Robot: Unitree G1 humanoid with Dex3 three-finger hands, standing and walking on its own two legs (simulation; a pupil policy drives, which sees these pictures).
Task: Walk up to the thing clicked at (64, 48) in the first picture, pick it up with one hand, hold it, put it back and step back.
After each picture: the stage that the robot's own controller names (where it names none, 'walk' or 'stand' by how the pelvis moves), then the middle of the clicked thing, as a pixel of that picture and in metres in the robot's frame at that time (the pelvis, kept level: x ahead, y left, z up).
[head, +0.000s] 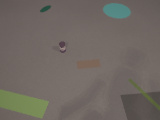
stand; (62, 47) +1.26 +0.25 -0.72
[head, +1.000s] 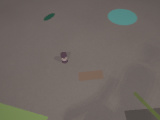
walk; (64, 57) +1.13 +0.30 -0.72
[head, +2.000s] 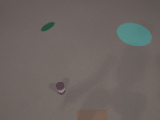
walk; (60, 88) +0.69 +0.25 -0.71
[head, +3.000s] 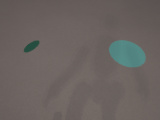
walk; out of the picture +0.39 +0.19 -0.70
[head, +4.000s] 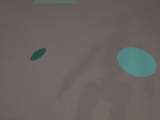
stand; out of the picture +0.30 +0.20 -0.72
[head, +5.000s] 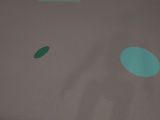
stand; out of the picture +0.31 +0.18 -0.72
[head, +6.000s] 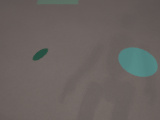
stand; out of the picture +0.32 +0.20 -0.73
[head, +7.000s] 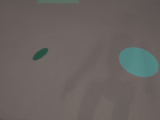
stand; out of the picture +0.31 +0.20 -0.73
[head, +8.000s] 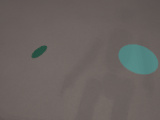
go down; out of the picture +0.30 +0.20 -0.72
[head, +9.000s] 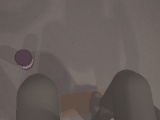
go down; (24, 60) +0.42 +0.20 -0.31
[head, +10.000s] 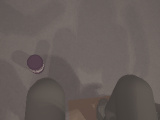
close in; (36, 64) +0.41 +0.19 -0.32
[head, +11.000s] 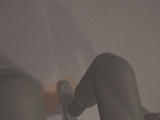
close in; out of the picture +0.42 +0.23 -0.23
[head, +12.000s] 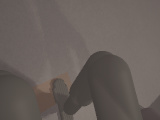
close; out of the picture +0.41 +0.24 -0.23
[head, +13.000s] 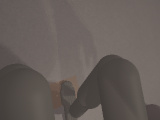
lift; out of the picture +0.36 +0.23 -0.22
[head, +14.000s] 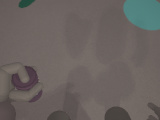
lift; (28, 85) +0.32 +0.18 -0.01
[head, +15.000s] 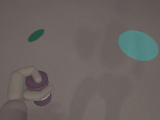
hold; (39, 89) +0.32 +0.16 -0.01
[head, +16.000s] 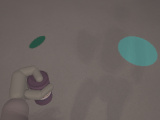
hold; (40, 88) +0.32 +0.16 -0.01
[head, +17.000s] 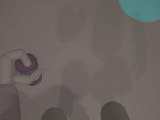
crouch; (29, 70) +0.38 +0.18 -0.07
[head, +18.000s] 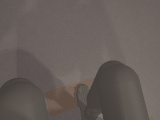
lower; out of the picture +0.46 +0.24 -0.16
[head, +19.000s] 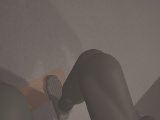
lower; out of the picture +0.44 +0.26 -0.23
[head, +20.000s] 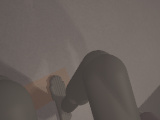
lower; out of the picture +0.44 +0.26 -0.23
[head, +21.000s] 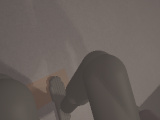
lower; out of the picture +0.43 +0.26 -0.23
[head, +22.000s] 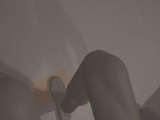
lower; out of the picture +0.43 +0.26 -0.23
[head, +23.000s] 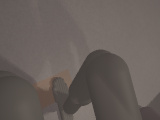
open; out of the picture +0.41 +0.24 -0.23
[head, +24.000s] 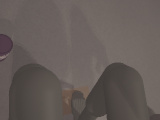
stand; out of the picture +0.42 +0.21 -0.23
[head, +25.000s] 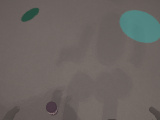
stand; (52, 108) +0.37 +0.18 -0.58
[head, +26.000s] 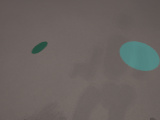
stand; out of the picture +0.35 +0.18 -0.67
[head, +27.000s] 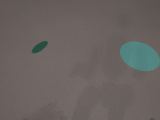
stand; out of the picture +0.35 +0.18 -0.67
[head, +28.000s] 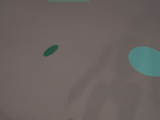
stand; out of the picture +0.36 +0.18 -0.72
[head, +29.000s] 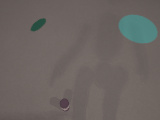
walk; (64, 105) +0.43 +0.15 -0.69
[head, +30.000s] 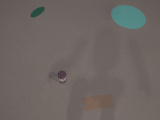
walk; (62, 77) +0.68 +0.16 -0.69
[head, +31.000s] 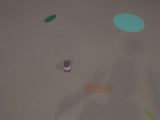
stand; (67, 66) +0.97 +0.21 -0.70
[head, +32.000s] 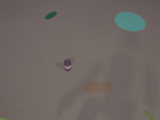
stand; (67, 65) +0.96 +0.17 -0.72
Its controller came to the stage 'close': yes
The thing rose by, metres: 0.72
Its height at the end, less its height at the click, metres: +0.00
